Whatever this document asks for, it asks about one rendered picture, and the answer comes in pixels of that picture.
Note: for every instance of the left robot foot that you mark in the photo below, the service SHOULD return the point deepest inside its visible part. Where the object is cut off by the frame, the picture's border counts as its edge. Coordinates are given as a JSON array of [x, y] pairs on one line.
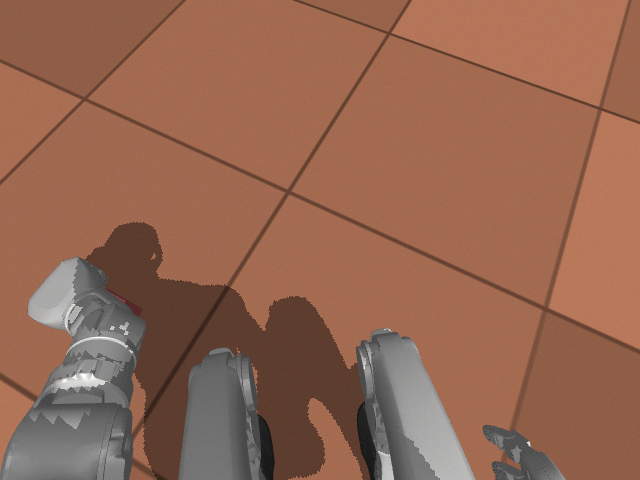
[[267, 461]]

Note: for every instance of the right robot foot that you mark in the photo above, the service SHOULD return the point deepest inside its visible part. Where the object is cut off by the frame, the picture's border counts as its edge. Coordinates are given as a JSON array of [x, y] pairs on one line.
[[366, 443]]

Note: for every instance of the left robot hand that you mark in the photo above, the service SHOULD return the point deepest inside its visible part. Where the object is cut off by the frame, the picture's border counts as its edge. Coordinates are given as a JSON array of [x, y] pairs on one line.
[[69, 279]]

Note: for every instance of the cube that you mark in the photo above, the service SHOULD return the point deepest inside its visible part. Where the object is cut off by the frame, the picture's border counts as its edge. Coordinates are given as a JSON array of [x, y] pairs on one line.
[[136, 310]]

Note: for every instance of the left robot arm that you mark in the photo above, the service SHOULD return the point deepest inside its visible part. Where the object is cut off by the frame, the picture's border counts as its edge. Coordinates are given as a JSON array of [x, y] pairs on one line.
[[80, 426]]

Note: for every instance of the right robot hand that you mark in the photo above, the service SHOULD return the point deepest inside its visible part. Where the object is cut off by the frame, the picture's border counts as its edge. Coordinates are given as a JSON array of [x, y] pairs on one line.
[[534, 465]]

